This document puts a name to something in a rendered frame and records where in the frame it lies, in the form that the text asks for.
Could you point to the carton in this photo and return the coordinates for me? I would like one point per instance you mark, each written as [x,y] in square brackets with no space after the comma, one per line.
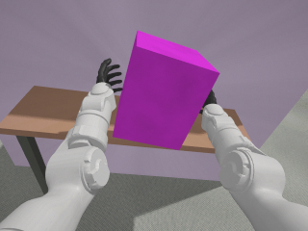
[165,86]

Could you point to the robot left upper arm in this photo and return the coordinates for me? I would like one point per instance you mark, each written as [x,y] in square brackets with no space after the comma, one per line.
[73,177]

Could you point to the robot right hand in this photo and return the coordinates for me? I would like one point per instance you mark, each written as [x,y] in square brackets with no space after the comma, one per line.
[210,100]

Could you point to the robot right forearm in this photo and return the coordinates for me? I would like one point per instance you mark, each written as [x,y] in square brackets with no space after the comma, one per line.
[223,133]

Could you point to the robot left hand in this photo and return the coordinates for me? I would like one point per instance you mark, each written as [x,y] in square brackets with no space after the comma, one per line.
[104,77]

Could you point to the robot left forearm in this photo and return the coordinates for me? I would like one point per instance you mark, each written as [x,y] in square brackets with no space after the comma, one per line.
[93,120]

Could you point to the robot right upper arm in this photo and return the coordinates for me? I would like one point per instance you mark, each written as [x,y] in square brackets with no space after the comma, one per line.
[256,182]

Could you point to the table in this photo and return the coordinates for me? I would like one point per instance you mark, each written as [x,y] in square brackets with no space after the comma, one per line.
[50,113]

